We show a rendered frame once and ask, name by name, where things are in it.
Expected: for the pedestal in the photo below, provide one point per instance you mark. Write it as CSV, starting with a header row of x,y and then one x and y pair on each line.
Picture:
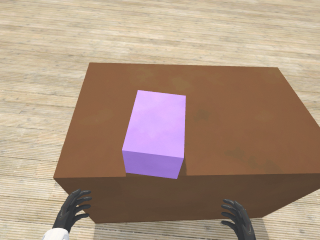
x,y
248,138

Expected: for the left robot hand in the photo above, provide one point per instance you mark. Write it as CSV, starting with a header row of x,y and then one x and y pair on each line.
x,y
67,217

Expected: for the robot left forearm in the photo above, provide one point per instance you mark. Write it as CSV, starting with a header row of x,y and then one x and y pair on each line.
x,y
56,234

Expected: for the right robot hand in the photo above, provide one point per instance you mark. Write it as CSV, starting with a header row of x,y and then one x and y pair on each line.
x,y
243,227

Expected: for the carton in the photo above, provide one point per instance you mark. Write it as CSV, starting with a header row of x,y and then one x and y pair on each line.
x,y
155,138

